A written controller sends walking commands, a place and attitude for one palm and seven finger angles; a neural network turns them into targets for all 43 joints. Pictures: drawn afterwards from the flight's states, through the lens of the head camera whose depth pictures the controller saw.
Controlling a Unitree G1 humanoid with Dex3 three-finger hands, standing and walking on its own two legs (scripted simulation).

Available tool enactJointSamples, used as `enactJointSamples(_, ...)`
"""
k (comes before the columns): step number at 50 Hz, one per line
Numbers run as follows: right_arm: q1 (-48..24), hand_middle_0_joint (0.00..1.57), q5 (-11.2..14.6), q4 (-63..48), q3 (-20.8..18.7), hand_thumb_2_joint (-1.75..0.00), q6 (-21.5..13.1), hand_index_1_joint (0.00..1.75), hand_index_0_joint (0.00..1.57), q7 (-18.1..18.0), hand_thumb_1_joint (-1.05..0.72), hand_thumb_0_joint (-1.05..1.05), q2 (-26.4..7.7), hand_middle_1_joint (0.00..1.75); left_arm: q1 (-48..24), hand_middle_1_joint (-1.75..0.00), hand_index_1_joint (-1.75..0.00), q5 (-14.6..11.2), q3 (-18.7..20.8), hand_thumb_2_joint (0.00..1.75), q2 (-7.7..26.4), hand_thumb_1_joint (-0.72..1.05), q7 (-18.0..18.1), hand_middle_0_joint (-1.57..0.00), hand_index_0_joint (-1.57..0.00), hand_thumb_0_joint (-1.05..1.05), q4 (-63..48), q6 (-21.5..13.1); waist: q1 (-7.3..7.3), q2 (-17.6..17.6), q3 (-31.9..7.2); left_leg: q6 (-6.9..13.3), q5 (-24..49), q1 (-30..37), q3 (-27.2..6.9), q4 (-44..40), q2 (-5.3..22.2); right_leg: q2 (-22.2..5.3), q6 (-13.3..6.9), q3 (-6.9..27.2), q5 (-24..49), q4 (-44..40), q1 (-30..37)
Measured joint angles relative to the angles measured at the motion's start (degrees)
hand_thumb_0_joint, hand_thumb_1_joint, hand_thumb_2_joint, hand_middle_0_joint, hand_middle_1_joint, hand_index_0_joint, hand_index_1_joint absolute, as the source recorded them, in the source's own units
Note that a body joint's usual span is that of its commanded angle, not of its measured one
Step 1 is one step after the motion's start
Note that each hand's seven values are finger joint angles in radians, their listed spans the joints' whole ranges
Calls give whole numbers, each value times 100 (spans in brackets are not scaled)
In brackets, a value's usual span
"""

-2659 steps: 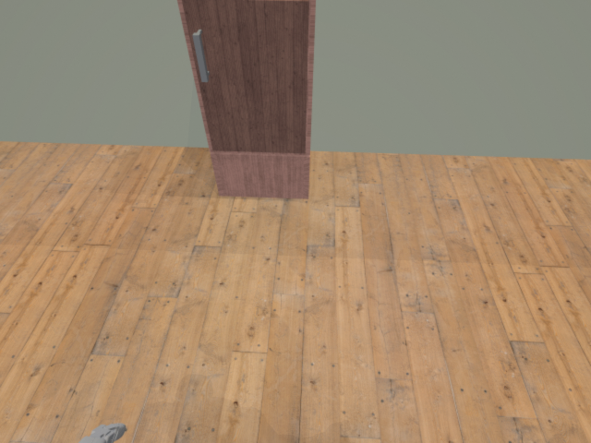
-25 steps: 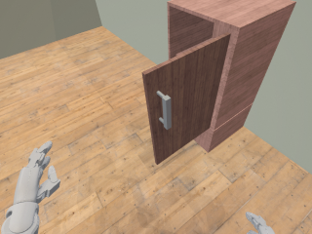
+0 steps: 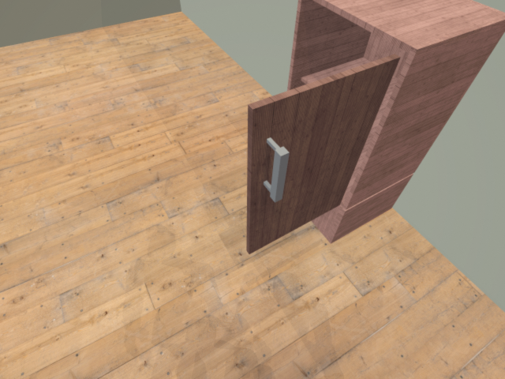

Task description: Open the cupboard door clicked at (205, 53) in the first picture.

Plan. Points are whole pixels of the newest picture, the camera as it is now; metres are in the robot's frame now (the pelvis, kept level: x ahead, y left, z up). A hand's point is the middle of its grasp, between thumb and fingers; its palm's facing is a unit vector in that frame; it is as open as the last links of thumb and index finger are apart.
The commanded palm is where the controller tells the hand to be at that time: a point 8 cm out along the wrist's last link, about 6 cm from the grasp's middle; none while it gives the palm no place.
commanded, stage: let the arm hang, fingers relaxed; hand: left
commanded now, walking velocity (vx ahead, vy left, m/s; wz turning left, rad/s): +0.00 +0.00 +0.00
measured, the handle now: (273, 170) +0.56 -0.01 -0.05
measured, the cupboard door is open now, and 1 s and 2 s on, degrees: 91 91 91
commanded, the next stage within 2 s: look to check the result in 0.50 s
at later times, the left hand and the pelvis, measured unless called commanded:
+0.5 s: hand out of the picture -0.01 +0.16 -0.17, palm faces +0.02 -0.98 -0.19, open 7.3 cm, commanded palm none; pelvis +0.00 +0.00 +0.00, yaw -2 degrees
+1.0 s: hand out of the picture +0.00 +0.15 -0.17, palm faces +0.01 -0.98 -0.18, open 7.3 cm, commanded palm none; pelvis +0.01 -0.01 +0.00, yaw -2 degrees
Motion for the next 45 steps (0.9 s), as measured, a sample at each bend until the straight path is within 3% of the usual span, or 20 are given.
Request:
enactJointSamples(14, -168, 20, 61, 406, 170, -90, -119, 30, 20, 2, -91, 0, 399, 30, -181, -30, -30, -28, -171, 90, -328, 94, 83, -20, -20, 1, 713, -89, -47, 174, -75, -13, 155, 530, 126, -430, 16, 54, -8, 135, 117, -289, 428)
enactJointSamples(32, 163, 20, 66, 601, 135, -90, -124, 30, 20, -44, -91, 0, 268, 30, 54, -30, -30, -33, -205, 90, -531, 92, 82, -20, -20, 1, 883, -148, -48, 104, 5, -52, 164, 530, 133, -466, 72, 113, -45, 137, 165, -393, 454)
enactJointSamples(45, 175, 20, 63, 560, 159, -90, -141, 30, 20, -41, -91, 0, 380, 30, 37, -30, -30, -35, -202, 90, -504, 92, 106, -20, -20, 1, 885, -163, -76, 100, 6, -66, 130, 533, 130, -457, 102, 143, -58, 132, 147, -411, 466)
